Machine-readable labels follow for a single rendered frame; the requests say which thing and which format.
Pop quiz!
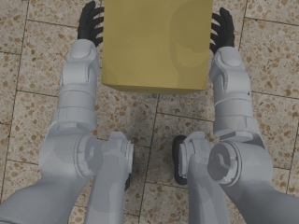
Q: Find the robot left upper arm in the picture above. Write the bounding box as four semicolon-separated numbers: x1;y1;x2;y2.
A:
0;133;104;224

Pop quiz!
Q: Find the left robot forearm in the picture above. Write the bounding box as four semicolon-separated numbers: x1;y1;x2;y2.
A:
38;38;101;167

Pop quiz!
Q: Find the robot right hand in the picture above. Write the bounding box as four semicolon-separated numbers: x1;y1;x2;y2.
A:
209;7;235;56

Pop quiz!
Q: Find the robot right upper arm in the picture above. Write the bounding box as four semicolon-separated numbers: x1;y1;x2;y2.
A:
206;140;299;224

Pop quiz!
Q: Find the robot thigh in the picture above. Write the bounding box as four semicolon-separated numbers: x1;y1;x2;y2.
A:
83;137;134;224
178;138;231;224

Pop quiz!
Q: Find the robot left thigh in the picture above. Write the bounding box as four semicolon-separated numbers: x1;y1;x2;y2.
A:
83;137;134;224

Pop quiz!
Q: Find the robot left hand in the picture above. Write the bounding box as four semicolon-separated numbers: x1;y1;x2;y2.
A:
77;0;105;48

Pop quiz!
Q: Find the robot right thigh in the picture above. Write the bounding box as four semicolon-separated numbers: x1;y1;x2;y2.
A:
178;138;231;224

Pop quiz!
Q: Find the right robot forearm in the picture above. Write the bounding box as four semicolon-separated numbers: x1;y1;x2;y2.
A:
208;46;269;154

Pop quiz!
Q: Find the carton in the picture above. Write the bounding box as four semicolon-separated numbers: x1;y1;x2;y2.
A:
101;0;213;95

